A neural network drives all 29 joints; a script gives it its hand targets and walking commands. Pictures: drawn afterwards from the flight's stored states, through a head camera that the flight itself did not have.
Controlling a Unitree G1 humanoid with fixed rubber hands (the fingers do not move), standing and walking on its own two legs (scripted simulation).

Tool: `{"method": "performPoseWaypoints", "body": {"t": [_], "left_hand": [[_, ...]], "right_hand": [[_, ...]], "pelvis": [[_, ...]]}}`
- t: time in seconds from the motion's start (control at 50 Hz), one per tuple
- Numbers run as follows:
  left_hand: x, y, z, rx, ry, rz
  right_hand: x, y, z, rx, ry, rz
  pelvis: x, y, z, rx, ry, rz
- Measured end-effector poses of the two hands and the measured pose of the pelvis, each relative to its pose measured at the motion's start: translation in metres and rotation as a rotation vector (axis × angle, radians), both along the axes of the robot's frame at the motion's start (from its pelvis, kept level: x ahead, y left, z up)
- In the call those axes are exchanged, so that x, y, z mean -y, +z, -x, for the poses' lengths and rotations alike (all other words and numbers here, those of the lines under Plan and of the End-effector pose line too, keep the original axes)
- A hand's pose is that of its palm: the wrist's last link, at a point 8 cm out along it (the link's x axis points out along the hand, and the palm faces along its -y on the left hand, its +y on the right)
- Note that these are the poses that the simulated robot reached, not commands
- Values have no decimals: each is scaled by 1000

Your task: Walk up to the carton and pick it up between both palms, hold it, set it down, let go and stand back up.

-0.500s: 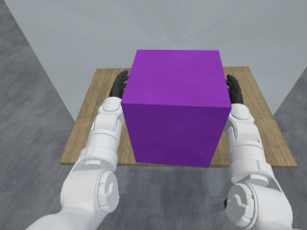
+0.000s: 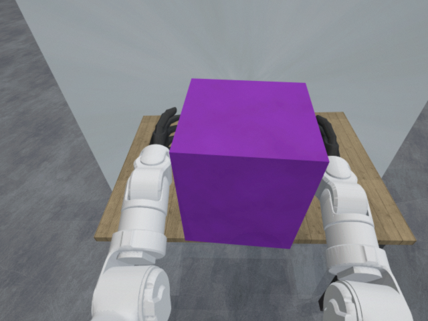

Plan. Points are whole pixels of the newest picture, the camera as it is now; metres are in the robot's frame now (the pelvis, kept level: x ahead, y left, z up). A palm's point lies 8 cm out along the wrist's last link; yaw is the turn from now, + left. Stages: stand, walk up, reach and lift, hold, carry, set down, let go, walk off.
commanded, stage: reach and lift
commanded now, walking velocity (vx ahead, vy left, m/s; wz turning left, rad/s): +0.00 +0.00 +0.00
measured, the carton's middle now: (242, 165) +0.39 -0.09 +0.12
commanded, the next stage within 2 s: none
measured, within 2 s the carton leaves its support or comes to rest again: neither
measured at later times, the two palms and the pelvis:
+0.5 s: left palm (140, 156) +0.37 +0.09 +0.19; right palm (319, 165) +0.33 -0.21 +0.15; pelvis -0.02 +0.00 +0.00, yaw +0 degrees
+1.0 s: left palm (110, 165) +0.37 +0.14 +0.18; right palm (284, 156) +0.37 -0.16 +0.15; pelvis +0.01 +0.00 +0.00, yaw +0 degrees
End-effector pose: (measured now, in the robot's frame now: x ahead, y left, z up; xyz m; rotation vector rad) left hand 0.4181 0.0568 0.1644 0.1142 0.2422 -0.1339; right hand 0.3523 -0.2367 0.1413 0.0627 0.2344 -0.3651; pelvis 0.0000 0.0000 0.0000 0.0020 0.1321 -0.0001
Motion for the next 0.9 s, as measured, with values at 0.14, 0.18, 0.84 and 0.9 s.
{"method": "performPoseWaypoints", "body": {"t": [0.14, 0.18, 0.84, 0.9], "left_hand": [[-14, 12, 26, 4, 50, 20], [-18, 14, 33, -4, 61, 22], [-69, 23, 40, 12, 184, 54], [-75, 22, 40, 5, 196, 48]], "right_hand": [[-11, 5, 14, 18, 34, -13], [-15, 5, 18, 14, 40, -21], [-61, 15, -17, 34, 172, -9], [-67, 13, -20, 26, 184, -12]], "pelvis": [[1, 1, 2, 79, -13, 2], [1, 1, 5, 94, -12, 2], [6, 1, 4, 135, -2, 5], [4, 0, -2, 152, -1, 8]]}}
